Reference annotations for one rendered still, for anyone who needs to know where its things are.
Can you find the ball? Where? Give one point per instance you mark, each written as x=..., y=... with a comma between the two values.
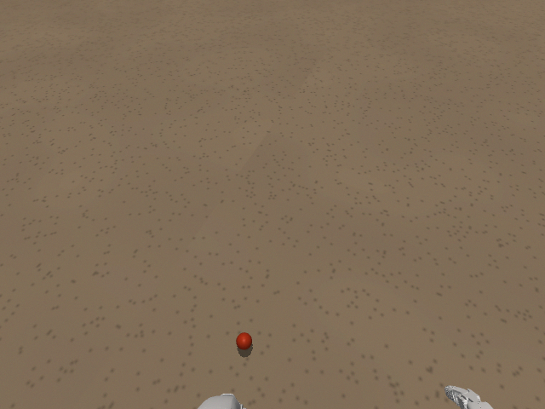
x=244, y=341

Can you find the right robot hand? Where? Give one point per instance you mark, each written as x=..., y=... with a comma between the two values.
x=465, y=399

